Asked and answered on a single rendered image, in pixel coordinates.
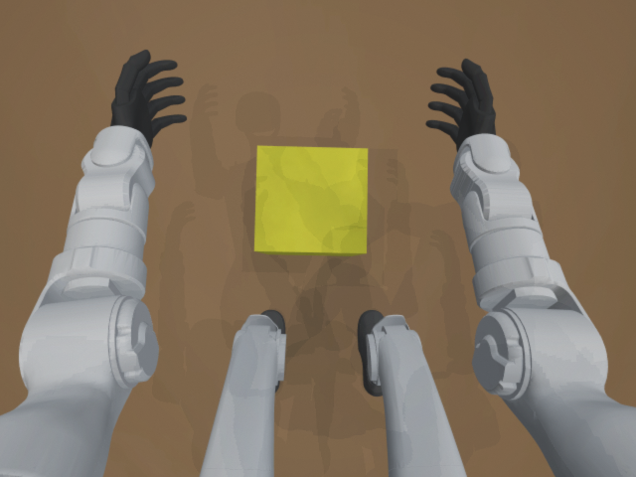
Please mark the carton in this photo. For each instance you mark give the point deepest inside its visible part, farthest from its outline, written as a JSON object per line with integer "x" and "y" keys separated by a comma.
{"x": 311, "y": 200}

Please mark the right robot hand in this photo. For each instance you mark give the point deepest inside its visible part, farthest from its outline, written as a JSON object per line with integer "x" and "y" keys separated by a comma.
{"x": 476, "y": 115}

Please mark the right robot upper arm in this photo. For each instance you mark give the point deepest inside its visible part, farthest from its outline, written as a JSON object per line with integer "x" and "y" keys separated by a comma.
{"x": 549, "y": 367}

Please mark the left robot hand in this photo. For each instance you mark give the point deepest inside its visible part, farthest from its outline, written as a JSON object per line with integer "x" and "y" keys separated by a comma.
{"x": 131, "y": 106}

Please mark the left robot upper arm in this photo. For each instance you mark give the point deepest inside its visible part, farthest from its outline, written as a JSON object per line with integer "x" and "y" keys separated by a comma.
{"x": 81, "y": 359}

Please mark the left robot forearm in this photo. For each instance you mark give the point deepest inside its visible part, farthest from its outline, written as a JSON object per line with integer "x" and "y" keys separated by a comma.
{"x": 106, "y": 234}

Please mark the right robot thigh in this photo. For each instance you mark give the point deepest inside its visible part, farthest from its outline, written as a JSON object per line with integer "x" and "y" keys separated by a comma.
{"x": 419, "y": 438}

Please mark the right robot forearm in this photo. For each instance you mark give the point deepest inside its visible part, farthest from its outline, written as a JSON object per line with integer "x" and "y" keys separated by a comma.
{"x": 511, "y": 261}

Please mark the robot left shin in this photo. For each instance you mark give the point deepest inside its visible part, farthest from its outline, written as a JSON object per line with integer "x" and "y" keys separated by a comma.
{"x": 255, "y": 320}

